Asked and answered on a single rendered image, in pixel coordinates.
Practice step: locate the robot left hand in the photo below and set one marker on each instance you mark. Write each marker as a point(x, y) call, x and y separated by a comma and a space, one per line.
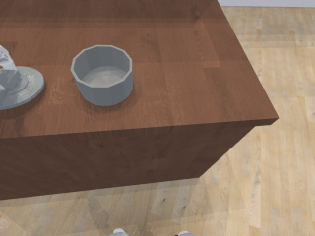
point(6, 62)

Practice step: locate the table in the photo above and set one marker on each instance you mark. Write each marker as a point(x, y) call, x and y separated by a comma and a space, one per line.
point(195, 95)

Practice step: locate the knob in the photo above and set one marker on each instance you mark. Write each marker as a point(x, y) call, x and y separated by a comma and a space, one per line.
point(8, 78)

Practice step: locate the pot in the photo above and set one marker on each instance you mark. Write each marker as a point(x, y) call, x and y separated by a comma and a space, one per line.
point(103, 74)

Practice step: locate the lid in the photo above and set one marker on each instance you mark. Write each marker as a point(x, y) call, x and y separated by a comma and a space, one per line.
point(28, 86)

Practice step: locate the robot left shin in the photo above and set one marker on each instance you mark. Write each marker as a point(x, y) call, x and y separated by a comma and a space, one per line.
point(118, 230)

